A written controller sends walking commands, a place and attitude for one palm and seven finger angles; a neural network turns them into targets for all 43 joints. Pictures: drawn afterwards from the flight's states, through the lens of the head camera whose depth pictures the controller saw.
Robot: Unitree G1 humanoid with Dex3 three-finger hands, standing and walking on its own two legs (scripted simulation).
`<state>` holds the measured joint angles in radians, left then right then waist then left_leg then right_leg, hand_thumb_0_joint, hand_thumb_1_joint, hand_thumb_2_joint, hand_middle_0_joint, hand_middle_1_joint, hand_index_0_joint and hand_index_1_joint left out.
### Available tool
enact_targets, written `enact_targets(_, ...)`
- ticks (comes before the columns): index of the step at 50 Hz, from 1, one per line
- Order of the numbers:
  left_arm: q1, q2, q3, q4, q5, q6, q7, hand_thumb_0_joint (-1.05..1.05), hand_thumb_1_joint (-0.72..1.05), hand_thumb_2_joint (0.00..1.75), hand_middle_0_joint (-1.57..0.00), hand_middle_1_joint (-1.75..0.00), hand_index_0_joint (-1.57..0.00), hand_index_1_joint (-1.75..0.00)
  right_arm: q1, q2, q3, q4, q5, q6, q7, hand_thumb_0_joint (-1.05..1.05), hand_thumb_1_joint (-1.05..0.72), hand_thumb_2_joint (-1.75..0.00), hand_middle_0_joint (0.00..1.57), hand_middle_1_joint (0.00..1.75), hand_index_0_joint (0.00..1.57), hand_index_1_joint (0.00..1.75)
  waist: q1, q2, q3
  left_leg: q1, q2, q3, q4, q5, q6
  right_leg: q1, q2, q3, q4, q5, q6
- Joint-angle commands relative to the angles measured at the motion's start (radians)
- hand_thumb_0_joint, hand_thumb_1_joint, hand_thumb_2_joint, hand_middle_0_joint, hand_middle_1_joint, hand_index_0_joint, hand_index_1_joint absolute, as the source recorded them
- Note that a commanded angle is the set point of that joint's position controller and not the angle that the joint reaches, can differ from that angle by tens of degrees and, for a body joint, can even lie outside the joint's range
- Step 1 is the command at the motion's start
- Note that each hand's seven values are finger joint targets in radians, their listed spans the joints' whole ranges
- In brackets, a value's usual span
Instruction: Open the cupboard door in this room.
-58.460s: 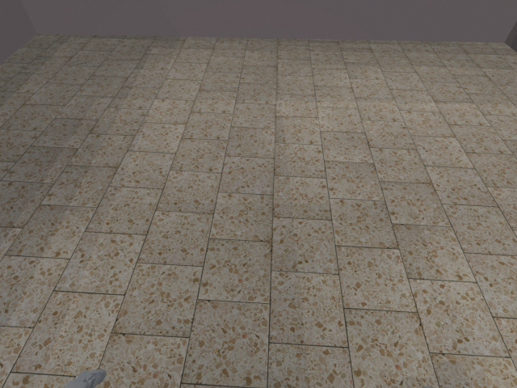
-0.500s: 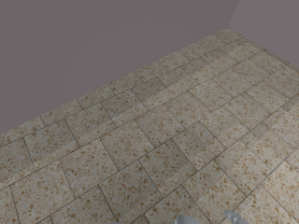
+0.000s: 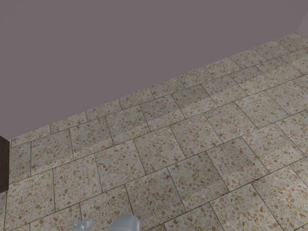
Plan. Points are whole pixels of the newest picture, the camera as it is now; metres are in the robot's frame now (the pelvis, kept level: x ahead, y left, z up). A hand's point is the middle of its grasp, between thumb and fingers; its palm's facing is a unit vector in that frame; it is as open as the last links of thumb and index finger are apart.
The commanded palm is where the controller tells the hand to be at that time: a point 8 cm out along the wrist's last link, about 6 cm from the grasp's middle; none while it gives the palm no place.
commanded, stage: turn to face it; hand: left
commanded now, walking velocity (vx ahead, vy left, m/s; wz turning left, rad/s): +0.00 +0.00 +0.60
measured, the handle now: out of the picture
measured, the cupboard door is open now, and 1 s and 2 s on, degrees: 46 46 46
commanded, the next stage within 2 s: take the last steps up to it in 1.94 s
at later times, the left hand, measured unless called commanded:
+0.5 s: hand out of the picture +0.02 +0.28 -0.17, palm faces +0.33 -0.91 -0.24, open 7.4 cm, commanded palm none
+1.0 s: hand out of the picture +0.01 +0.19 -0.15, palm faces +0.56 -0.79 -0.25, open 7.4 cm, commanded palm none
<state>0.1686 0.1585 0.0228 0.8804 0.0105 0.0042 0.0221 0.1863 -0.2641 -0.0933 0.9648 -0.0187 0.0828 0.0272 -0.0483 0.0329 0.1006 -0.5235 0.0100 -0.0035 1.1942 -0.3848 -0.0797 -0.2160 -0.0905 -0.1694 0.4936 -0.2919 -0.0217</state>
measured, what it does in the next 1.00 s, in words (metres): steps on the spot, turning left: left foot, then right foot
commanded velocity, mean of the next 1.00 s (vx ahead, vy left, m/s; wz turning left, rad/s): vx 0.00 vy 0.00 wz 0.60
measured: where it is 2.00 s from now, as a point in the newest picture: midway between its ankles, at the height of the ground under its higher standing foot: outside the picture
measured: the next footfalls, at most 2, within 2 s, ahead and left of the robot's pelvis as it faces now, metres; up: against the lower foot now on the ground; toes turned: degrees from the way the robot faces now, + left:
left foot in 0.26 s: +0.03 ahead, +0.14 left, +0.00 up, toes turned +16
right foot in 0.76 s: +0.10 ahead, -0.09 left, +0.00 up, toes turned +25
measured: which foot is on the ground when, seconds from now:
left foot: up 0.00-0.24, down 0.26-0.76, up 0.78-1.00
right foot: down 0.00-0.26, up 0.28-0.74, down 0.76-1.00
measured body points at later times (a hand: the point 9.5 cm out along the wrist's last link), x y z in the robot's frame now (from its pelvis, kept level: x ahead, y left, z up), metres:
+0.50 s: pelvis +0.01 +0.04 +0.00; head +0.05 +0.08 +0.44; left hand +0.00 +0.32 -0.15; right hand +0.18 -0.17 -0.13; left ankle -0.01 +0.13 -0.74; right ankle +0.03 -0.13 -0.65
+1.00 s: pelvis +0.04 -0.01 +0.00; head +0.10 -0.01 +0.45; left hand -0.02 +0.23 -0.13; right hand +0.24 -0.20 -0.16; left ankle -0.07 +0.10 -0.65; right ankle +0.07 -0.10 -0.74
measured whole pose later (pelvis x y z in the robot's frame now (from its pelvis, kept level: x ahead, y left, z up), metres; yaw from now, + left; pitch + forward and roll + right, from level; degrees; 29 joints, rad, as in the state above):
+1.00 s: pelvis +0.04 -0.01 +0.00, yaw +37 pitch +1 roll +2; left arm 0.19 0.16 0.03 0.89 0.01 0.00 0.02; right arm 0.18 -0.26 -0.09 0.97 -0.02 0.09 0.03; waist -0.04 0.02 0.10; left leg -0.51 0.02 0.00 1.13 -0.39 -0.09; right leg -0.18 -0.09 -0.18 0.48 -0.31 -0.02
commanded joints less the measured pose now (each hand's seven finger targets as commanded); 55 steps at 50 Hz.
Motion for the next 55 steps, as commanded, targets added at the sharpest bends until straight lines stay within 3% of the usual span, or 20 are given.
enact_targets(1, 0.079, 0.196, 0.06, -0.048, 0.008, -0.024, 0.017, 0.0, 0.9, 0.9, -0.2, -0.3, -0.2, -0.3, -0.062, -0.03, 0.0, -0.081, 0.004, -0.018, 0.0, 0.0, -0.9, -0.9, 0.2, 0.3, 0.2, 0.3, 0.063, -0.2, -0.135, -0.061, 0.033, 0.036, -0.127, -0.025, -0.009, 0.221, -0.251, 0.089, -0.122, 0.563, -0.063)
enact_targets(7, 0.116, 0.239, 0.083, -0.021, 0.022, -0.016, 0.013, 0.0, 0.9, 0.9, -0.2, -0.3, -0.2, -0.3, -0.119, -0.009, 0.015, -0.11, 0.01, -0.036, 0.003, 0.0, -0.9, -0.9, 0.2, 0.3, 0.2, 0.3, 0.091, -0.253, -0.129, 0.067, 0.023, 0.108, -0.432, -0.073, 0.023, 0.214, -0.301, 0.051, -0.038, 0.638, -0.077)
enact_targets(9, 0.097, 0.258, 0.088, -0.027, 0.019, -0.013, 0.007, 0.0, 0.9, 0.9, -0.2, -0.3, -0.2, -0.3, -0.084, -0.023, 0.012, -0.107, 0.01, -0.04, 0.003, 0.0, -0.9, -0.9, 0.2, 0.3, 0.2, 0.3, 0.067, -0.255, -0.133, 0.159, 0.007, 0.134, -0.528, -0.009, 0.037, 0.155, -0.304, 0.018, 0.001, 0.579, -0.054)
enact_targets(11, 0.07, 0.253, 0.09, -0.032, 0.008, -0.007, -0.001, 0.0, 0.9, 0.9, -0.2, -0.3, -0.2, -0.3, 0.012, -0.07, -0.003, -0.089, 0.004, -0.049, 0.003, 0.0, -0.9, -0.9, 0.2, 0.3, 0.2, 0.3, 0.001, -0.152, -0.169, 0.381, 0.006, 0.115, -0.72, 0.191, 0.062, 0.016, -0.268, -0.045, 0.167, 0.443, 0.014)
enact_targets(12, 0.065, 0.202, 0.081, -0.055, 0.003, -0.001, -0.007, 0.0, 0.9, 0.9, -0.2, -0.3, -0.2, -0.3, 0.077, -0.171, -0.027, -0.079, -0.003, -0.057, -0.002, 0.0, -0.9, -0.9, 0.2, 0.3, 0.2, 0.3, -0.035, 0.11, -0.223, 0.547, 0.198, -0.154, -0.785, 0.412, 0.144, -0.19, -0.154, -0.08, 0.39, 0.098, 0.08)
enact_targets(13, -0.014, 0.141, 0.057, -0.108, -0.001, 0.005, -0.008, 0.0, 0.9, 0.9, -0.2, -0.3, -0.2, -0.3, 0.154, -0.261, -0.049, -0.07, -0.004, -0.057, -0.015, 0.0, -0.9, -0.9, 0.2, 0.3, 0.2, 0.3, -0.08, 0.3, -0.226, 0.579, 0.413, -0.445, -0.825, 0.824, 0.294, -0.394, -0.037, -0.004, 0.602, -0.409, 0.125)
enact_targets(14, -0.047, 0.173, 0.06, -0.122, 0.008, 0.017, -0.001, 0.0, 0.9, 0.9, -0.2, -0.3, -0.2, -0.3, 0.168, -0.254, -0.041, -0.054, -0.002, -0.054, -0.023, 0.0, -0.9, -0.9, 0.2, 0.3, 0.2, 0.3, -0.068, 0.155, -0.234, 0.559, 0.441, -0.385, -0.803, 0.802, 0.34, -0.401, -0.054, 0.122, 0.676, -0.384, 0.102)
enact_targets(17, -0.036, 0.172, 0.068, -0.064, 0.011, 0.027, -0.008, 0.0, 0.9, 0.9, -0.2, -0.3, -0.2, -0.3, 0.013, -0.18, -0.019, -0.103, -0.003, -0.064, -0.045, 0.0, -0.9, -0.9, 0.2, 0.3, 0.2, 0.3, 0.0, 0.144, -0.158, 0.419, 0.278, -0.255, -0.833, 0.604, 0.254, -0.392, -0.05, 0.17, 0.728, -0.16, 0.117)
enact_targets(20, 0.021, 0.173, 0.071, -0.032, 0.012, 0.031, -0.016, 0.0, 0.9, 0.9, -0.2, -0.3, -0.2, -0.3, -0.017, -0.156, -0.007, -0.11, 0.001, -0.074, -0.045, 0.0, -0.9, -0.9, 0.2, 0.3, 0.2, 0.3, 0.041, 0.075, -0.136, 0.385, 0.208, -0.19, -0.859, 0.555, 0.218, -0.36, -0.025, 0.169, 0.705, -0.059, 0.128)
enact_targets(30, -0.083, 0.156, 0.058, -0.084, 0.002, 0.022, -0.007, 0.0, 0.9, 0.9, -0.2, -0.3, -0.2, -0.3, 0.055, -0.16, -0.019, -0.088, -0.007, -0.069, -0.041, 0.0, -0.9, -0.9, 0.2, 0.3, 0.2, 0.3, 0.011, 0.112, -0.141, 0.393, 0.203, -0.33, -0.826, 0.547, 0.257, -0.288, 0.033, 0.177, 0.418, -0.125, 0.131)
enact_targets(33, -0.048, 0.152, 0.056, -0.083, -0.004, 0.016, -0.003, 0.0, 0.9, 0.9, -0.2, -0.3, -0.2, -0.3, 0.02, -0.161, -0.025, -0.1, -0.009, -0.06, -0.041, 0.0, -0.9, -0.9, 0.2, 0.3, 0.2, 0.3, 0.026, 0.14, -0.155, 0.325, 0.183, -0.369, -0.79, 0.566, 0.245, -0.147, 0.074, 0.161, 0.246, -0.133, 0.114)
enact_targets(35, 0.02, 0.157, 0.06, -0.066, -0.008, 0.006, 0.001, 0.0, 0.9, 0.9, -0.2, -0.3, -0.2, -0.3, -0.008, -0.154, -0.028, -0.107, -0.002, -0.056, -0.041, 0.0, -0.9, -0.9, 0.2, 0.3, 0.2, 0.3, 0.06, 0.119, -0.176, 0.253, 0.144, -0.372, -0.735, 0.537, 0.212, 0.006, 0.092, 0.149, 0.059, -0.006, 0.103)
enact_targets(36, 0.068, 0.18, 0.067, -0.054, -0.006, -0.005, 0.005, 0.0, 0.9, 0.9, -0.2, -0.3, -0.2, -0.3, -0.019, -0.134, -0.027, -0.111, 0.007, -0.057, -0.038, 0.0, -0.9, -0.9, 0.2, 0.3, 0.2, 0.3, 0.088, 0.068, -0.194, 0.169, 0.099, -0.344, -0.677, 0.423, 0.168, 0.145, 0.055, 0.171, -0.095, 0.109, 0.098)
enact_targets(37, 0.101, 0.262, 0.083, -0.05, 0.009, -0.017, 0.013, 0.0, 0.9, 0.9, -0.2, -0.3, -0.2, -0.3, -0.002, -0.073, -0.022, -0.119, 0.019, -0.061, -0.03, 0.0, -0.9, -0.9, 0.2, 0.3, 0.2, 0.3, 0.102, -0.167, -0.222, -0.006, -0.002, -0.231, -0.522, 0.145, 0.097, 0.318, -0.145, 0.351, -0.203, 0.145, 0.045)
enact_targets(38, 0.105, 0.316, 0.089, -0.053, 0.016, -0.016, 0.018, 0.0, 0.9, 0.9, -0.2, -0.3, -0.2, -0.3, -0.007, -0.049, -0.018, -0.137, 0.015, -0.061, -0.031, 0.0, -0.9, -0.9, 0.2, 0.3, 0.2, 0.3, 0.107, -0.353, -0.199, -0.11, -0.117, -0.053, -0.261, -0.247, 0.033, 0.29, -0.398, 0.565, -0.212, 0.326, -0.081)
enact_targets(39, 0.083, 0.297, 0.075, -0.059, 0.01, -0.013, 0.019, 0.0, 0.9, 0.9, -0.2, -0.3, -0.2, -0.3, 0.002, -0.089, -0.024, -0.125, 0.004, -0.052, -0.027, 0.0, -0.9, -0.9, 0.2, 0.3, 0.2, 0.3, 0.084, -0.261, -0.168, -0.074, -0.055, -0.093, -0.071, -0.241, 0.042, 0.152, -0.412, 0.499, -0.191, 0.359, -0.128)
enact_targets(41, -0.023, 0.203, 0.054, -0.077, 0.002, -0.019, 0.019, 0.0, 0.9, 0.9, -0.2, -0.3, -0.2, -0.3, 0.026, -0.074, -0.027, -0.073, -0.001, -0.028, -0.017, 0.0, -0.9, -0.9, 0.2, 0.3, 0.2, 0.3, 0.02, -0.236, -0.101, -0.087, -0.011, -0.08, 0.064, -0.09, 0.018, 0.096, -0.268, 0.331, -0.176, 0.407, -0.082)
enact_targets(43, -0.037, 0.172, 0.047, -0.083, -0.001, -0.021, 0.016, 0.0, 0.9, 0.9, -0.2, -0.3, -0.2, -0.3, 0.027, -0.056, -0.017, -0.062, 0.001, -0.022, -0.006, 0.0, -0.9, -0.9, 0.2, 0.3, 0.2, 0.3, 0.008, -0.23, -0.09, -0.081, 0.007, -0.039, 0.069, -0.003, 0.003, 0.104, -0.206, 0.177, -0.146, 0.53, -0.047)
enact_targets(48, 0.071, 0.195, 0.06, -0.053, 0.006, -0.024, 0.018, 0.0, 0.9, 0.9, -0.2, -0.3, -0.2, -0.3, -0.061, -0.037, -0.004, -0.078, 0.003, -0.016, -0.001, 0.0, -0.9, -0.9, 0.2, 0.3, 0.2, 0.3, 0.056, -0.181, -0.103, -0.077, 0.023, 0.015, -0.084, -0.015, -0.009, 0.2, -0.242, 0.12, -0.128, 0.578, -0.066)
enact_targets(55, 0.129, 0.241, 0.08, -0.026, 0.018, -0.016, 0.012, 0.0, 0.9, 0.9, -0.2, -0.3, -0.2, -0.3, -0.14, -0.016, 0.014, -0.11, 0.007, -0.032, 0.004, 0.0, -0.9, -0.9, 0.2, 0.3, 0.2, 0.3, 0.092, -0.254, -0.112, 0.043, 0.012, 0.105, -0.401, -0.062, 0.021, 0.221, -0.284, 0.049, -0.046, 0.676, -0.075)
